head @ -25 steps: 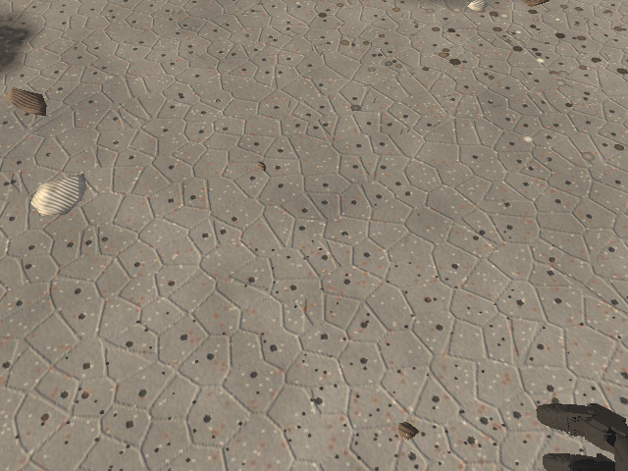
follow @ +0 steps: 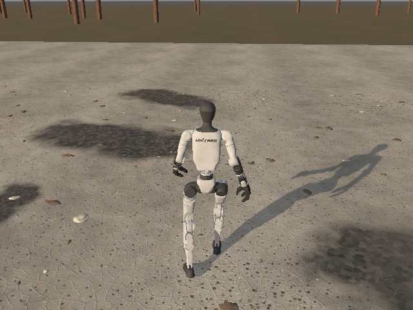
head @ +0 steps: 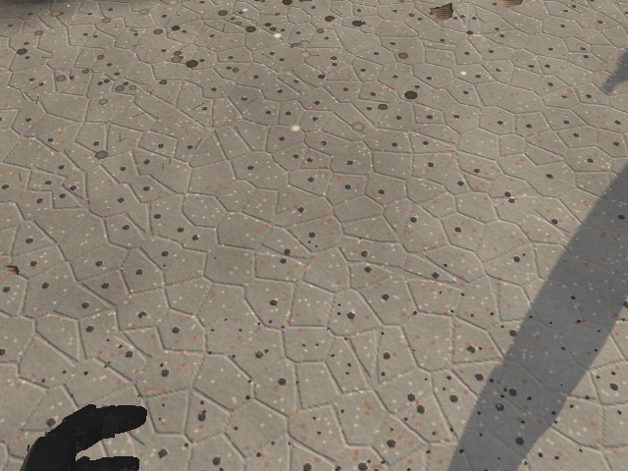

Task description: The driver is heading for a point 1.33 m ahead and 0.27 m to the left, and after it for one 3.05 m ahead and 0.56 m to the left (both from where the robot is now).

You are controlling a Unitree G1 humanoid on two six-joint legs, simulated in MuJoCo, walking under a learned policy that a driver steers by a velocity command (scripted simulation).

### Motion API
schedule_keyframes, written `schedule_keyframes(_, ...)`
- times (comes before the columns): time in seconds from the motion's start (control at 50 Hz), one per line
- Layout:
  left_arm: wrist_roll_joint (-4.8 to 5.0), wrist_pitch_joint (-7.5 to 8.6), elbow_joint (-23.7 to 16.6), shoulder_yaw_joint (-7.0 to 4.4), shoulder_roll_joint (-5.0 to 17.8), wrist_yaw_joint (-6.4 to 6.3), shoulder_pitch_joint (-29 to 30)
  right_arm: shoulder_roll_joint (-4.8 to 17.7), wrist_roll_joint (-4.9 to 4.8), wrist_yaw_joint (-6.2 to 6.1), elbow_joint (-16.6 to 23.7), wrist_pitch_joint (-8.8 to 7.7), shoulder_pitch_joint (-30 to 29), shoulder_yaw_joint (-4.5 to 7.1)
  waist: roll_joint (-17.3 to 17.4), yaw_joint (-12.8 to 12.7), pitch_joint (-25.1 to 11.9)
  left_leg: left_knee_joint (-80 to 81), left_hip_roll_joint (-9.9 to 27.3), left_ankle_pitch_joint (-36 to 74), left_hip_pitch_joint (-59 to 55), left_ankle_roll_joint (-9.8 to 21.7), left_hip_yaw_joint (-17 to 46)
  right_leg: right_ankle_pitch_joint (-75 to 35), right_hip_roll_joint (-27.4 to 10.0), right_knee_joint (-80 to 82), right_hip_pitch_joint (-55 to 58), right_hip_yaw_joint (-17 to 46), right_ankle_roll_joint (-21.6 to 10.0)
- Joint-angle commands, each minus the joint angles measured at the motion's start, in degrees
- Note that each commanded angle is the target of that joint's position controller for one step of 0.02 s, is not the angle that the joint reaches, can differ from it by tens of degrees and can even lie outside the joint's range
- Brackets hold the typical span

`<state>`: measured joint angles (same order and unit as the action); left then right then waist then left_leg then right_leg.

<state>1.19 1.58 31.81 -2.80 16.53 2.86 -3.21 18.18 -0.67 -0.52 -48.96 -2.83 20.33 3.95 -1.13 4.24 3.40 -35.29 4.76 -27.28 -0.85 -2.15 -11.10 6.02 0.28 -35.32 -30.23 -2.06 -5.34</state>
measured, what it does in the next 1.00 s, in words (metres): walks ahead, turning left: left foot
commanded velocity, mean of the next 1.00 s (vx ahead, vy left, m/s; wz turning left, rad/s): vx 0.50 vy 0.00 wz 0.30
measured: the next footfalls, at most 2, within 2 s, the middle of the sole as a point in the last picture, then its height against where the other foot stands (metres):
left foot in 0.54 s outside the picture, level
right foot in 1.02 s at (281, 321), level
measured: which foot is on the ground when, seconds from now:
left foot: down 0.00-0.00, up 0.02-0.52, down 0.54-1.00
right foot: down 0.00-0.56, up 0.58-1.00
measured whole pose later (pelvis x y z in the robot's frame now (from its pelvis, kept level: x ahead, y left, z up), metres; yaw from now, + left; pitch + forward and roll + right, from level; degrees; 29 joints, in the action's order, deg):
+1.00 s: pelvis +0.56 +0.09 +0.02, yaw +24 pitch +2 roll +1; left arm 0.1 6.3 39.3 -1.9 16.0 1.7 -4.0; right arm 17.0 -0.9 -0.6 -42.9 -2.1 20.5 3.5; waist -2.0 4.2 0.3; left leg -23.6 -5.5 -22.9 2.3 3.3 9.7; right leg -0.6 -0.6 -28.0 -29.3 2.0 0.5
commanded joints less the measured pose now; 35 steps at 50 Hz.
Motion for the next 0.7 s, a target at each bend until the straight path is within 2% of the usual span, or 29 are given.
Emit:
schedule_keyframes(0.02, -0.02, 0.44, 0.0, -4.74, 14.1, -1.47, -22.6, 4.8, 0.78, 1.13, 5.9, -3.42, 3.0, -0.94, -10.2, -10.6, -29.2, -43.7, -5.2, -6.8, 41.5, 1.6, 14.1, 10.0, -22.7, 15.4, 56.1, 50.0, -18.7)
schedule_keyframes(0.04, -0.93, 1.08, 1.0, -3.64, 10.8, -1.09, -20.8, 8.8, -2.10, 1.54, 7.1, -3.92, -3.2, 0.47, -5.2, -11.9, -21.1, -44.9, -2.0, -2.1, 45.9, 2.3, 15.8, 7.7, -20.6, 16.4, 50.6, 40.1, -14.8)
schedule_keyframes(0.06, -0.83, 1.49, 1.4, -3.20, 9.7, -1.11, -17.4, 7.7, -2.39, 1.44, 8.1, -4.18, -6.0, -0.07, -3.4, -10.1, -14.1, -41.0, 0.5, 2.4, 45.5, 3.0, 14.7, 2.6, -18.3, 16.5, 41.7, 31.2, -12.5)
schedule_keyframes(0.08, -0.98, 1.81, 1.7, -2.57, 7.8, -1.15, -13.7, 7.0, -1.38, 0.99, 7.3, -3.96, -6.9, -0.11, -0.6, -7.8, -10.1, -36.8, 2.7, 5.8, 42.9, 2.8, 14.4, -2.9, -15.9, 17.3, 33.7, 24.9, -10.6)
schedule_keyframes(0.1, -1.56, 2.28, 1.6, -1.94, 6.1, -1.09, -11.4, 7.1, -0.89, 0.90, 6.7, -3.20, -5.6, 0.18, -1.7, -5.7, -8.2, -34.2, 4.1, 8.3, 38.8, 2.6, 15.0, -7.6, -14.2, 19.0, 27.8, 20.5, -9.7)
schedule_keyframes(0.14, -1.78, 3.36, 2.5, -1.89, 5.6, -1.03, -9.9, 5.2, -0.85, 0.98, 5.0, -1.46, -2.1, -0.01, -2.6, -3.5, -7.4, -32.3, 4.4, 11.4, 34.2, 1.7, 15.0, -9.4, -13.4, 23.0, 22.1, 16.1, -9.9)
schedule_keyframes(0.18, -1.88, 4.40, 4.2, -2.13, 6.2, -1.14, -9.9, 3.8, -0.74, 0.65, 4.9, -0.22, -2.8, -0.18, -1.9, -3.1, -4.8, -29.2, 4.2, 15.1, 35.6, 0.8, 15.6, -10.4, -13.1, 25.9, 19.6, 11.3, -9.6)
schedule_keyframes(0.22, -2.33, 4.70, 5.7, -2.25, 6.2, -1.66, -10.9, 3.3, -0.71, 0.48, 5.7, 0.02, -6.1, -0.16, -1.5, -4.1, -2.5, -24.0, 3.5, 20.9, 39.3, 0.2, 17.3, -10.4, -12.5, 27.3, 20.5, 7.3, -8.4)
schedule_keyframes(0.28, -2.26, 4.72, 7.0, -2.21, 6.5, -2.25, -10.9, 2.5, -0.64, 1.12, 6.4, -0.56, -9.2, -0.22, -1.7, -5.2, -1.2, -13.7, 1.9, 31.3, 39.4, 0.5, 17.0, -9.7, -11.1, 28.4, 22.4, 1.7, -6.0)
schedule_keyframes(0.32, -2.02, 4.63, 8.1, -2.37, 7.1, -2.54, -11.7, 1.5, -0.57, 1.73, 7.3, -0.79, -12.4, -0.62, -1.4, -6.7, 0.1, -8.1, 1.3, 34.8, 38.9, 0.9, 15.0, -9.2, -11.7, 29.3, 23.9, -0.5, -5.2)
schedule_keyframes(0.36, -1.70, 4.24, 9.7, -2.62, 7.7, -2.75, -13.5, 0.9, -0.55, 2.36, 8.7, -0.87, -15.5, -1.00, -0.8, -8.1, 1.6, -4.3, 1.0, 35.1, 40.2, 1.7, 14.0, -10.2, -13.1, 29.1, 27.4, -1.9, -5.0)
schedule_keyframes(0.42, -1.03, 2.99, 11.6, -3.07, 8.4, -3.00, -15.6, 0.7, -0.42, 3.49, 11.3, -0.91, -19.0, -1.19, -0.5, -9.3, 2.6, -0.6, 0.3, 29.9, 43.4, 3.5, 12.2, -14.7, -15.3, 26.0, 34.8, -3.2, -4.5)
schedule_keyframes(0.46, -0.59, 1.98, 12.0, -3.42, 9.4, -3.44, -15.1, 1.3, -0.41, 4.24, 12.8, -0.86, -19.3, -0.95, -1.6, -8.3, 1.7, 0.7, -1.2, 23.9, 42.1, 5.2, 9.8, -25.2, -16.1, 21.7, 38.0, -4.5, -3.4)
schedule_keyframes(0.48, -0.50, 1.54, 11.9, -3.66, 10.3, -3.78, -14.4, 2.1, -0.40, 4.41, 13.1, -0.70, -18.0, -0.54, -2.7, -7.1, -0.1, 0.6, -3.0, 20.9, 38.7, 6.3, 7.9, -35.4, -16.0, 18.1, 38.6, -5.4, -2.6)
schedule_keyframes(0.5, -0.45, 1.10, 11.7, -3.88, 11.2, -4.19, -13.8, 3.3, -0.35, 4.39, 13.0, -0.43, -15.1, 0.17, -4.0, -5.2, -2.9, 0.1, -5.2, 18.0, 33.7, 7.5, 5.9, -45.4, -15.7, 12.8, 38.7, -6.3, -1.8)
schedule_keyframes(0.52, -0.45, 0.61, 11.5, -3.87, 11.4, -4.57, -13.1, 5.5, -0.41, 4.15, 11.8, -0.23, -8.6, 1.43, -4.0, -1.4, -6.8, 1.2, -7.6, 17.7, 24.6, 9.1, 4.8, -50.5, -14.4, 3.4, 36.7, -7.7, -0.5)
schedule_keyframes(0.54, -0.43, 0.63, 11.1, -3.39, 10.7, -4.94, -12.8, 8.8, -0.60, 3.32, 9.8, 0.00, 0.7, 3.26, -1.8, 3.5, -11.7, 4.4, -8.1, 21.1, 9.2, 11.6, 7.6, -44.3, -12.0, -10.0, 28.3, -8.8, 1.7)
schedule_keyframes(0.56, -2.15, 1.80, 8.7, -1.43, 4.9, -4.47, -17.5, 15.5, -0.61, 2.14, 9.1, 0.34, 6.2, 5.01, 10.9, 2.0, -18.4, 4.5, 6.5, 20.8, -13.3, 20.0, 32.1, -7.9, -5.0, -31.7, 5.2, -8.5, 5.4)
schedule_keyframes(0.58, -2.09, 4.02, 7.7, -0.15, 3.0, -3.40, -17.3, 14.7, -0.85, 2.35, 10.5, -0.28, 5.4, 4.25, 13.3, 0.6, -26.3, 14.7, 14.9, 12.9, -23.5, 28.0, 59.5, 28.2, 4.5, -44.4, -9.4, 3.6, 6.7)
schedule_keyframes(0.6, 0.30, 5.67, 6.6, -1.37, 7.8, -2.35, -10.9, 10.6, -0.37, 2.39, 10.6, -0.59, 4.7, 3.09, 8.1, 3.4, -21.6, 17.4, 13.4, 10.0, -21.0, 24.4, 53.2, 24.9, 0.4, -45.9, -15.6, 9.3, 5.3)
schedule_keyframes(0.62, 1.09, 6.53, 5.3, -1.15, 7.9, -2.08, -7.7, 8.6, -0.39, 2.24, 10.8, -0.81, 1.9, 2.56, 5.0, 2.2, -14.2, 17.9, 11.2, 11.8, -12.9, 21.9, 45.1, 19.7, -2.2, -41.8, -16.5, 8.1, 4.3)
schedule_keyframes(0.64, -0.12, 6.75, 5.5, -1.17, 7.3, -2.44, -7.1, 7.2, -0.47, 2.16, 11.4, -0.79, -2.0, 2.06, 0.9, -0.7, -9.1, 18.6, 8.7, 17.3, -3.8, 20.0, 39.1, 16.2, -4.5, -35.9, -14.1, 7.4, 4.4)
schedule_keyframes(0.66, -1.37, 6.32, 5.8, -1.70, 8.0, -2.79, -7.5, 5.5, -0.10, 1.95, 12.3, -0.78, -4.9, 1.45, 1.5, -2.7, -6.7, 19.8, 6.8, 23.1, 2.6, 19.2, 35.1, 13.8, -6.0, -31.7, -10.2, 7.2, 5.1)
schedule_keyframes(0.68, -1.72, 5.61, 5.9, -1.87, 7.8, -2.75, -8.6, 5.1, 0.41, 1.74, 13.3, -0.69, -6.3, 1.22, 3.1, -4.2, -5.9, 21.1, 5.4, 26.5, 6.9, 19.2, 33.5, 12.3, -6.4, -30.1, -6.9, 7.1, 5.8)
schedule_keyframes(0.7, -2.01, 4.99, 6.0, -1.80, 7.1, -2.81, -9.7, 5.5, 0.41, 1.52, 13.5, -0.76, -7.0, 1.37, 3.6, -5.0, -5.7, 22.0, 4.7, 29.7, 9.4, 19.6, 32.1, 11.5, -6.3, -28.3, -5.6, 6.5, 6.9)
Keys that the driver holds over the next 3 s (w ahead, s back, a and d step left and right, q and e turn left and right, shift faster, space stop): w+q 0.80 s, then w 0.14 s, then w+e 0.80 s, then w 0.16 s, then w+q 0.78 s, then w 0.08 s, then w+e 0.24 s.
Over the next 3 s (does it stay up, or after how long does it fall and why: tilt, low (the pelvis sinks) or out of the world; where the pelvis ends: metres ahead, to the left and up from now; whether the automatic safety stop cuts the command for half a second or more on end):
stays up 1.61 0.29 0.02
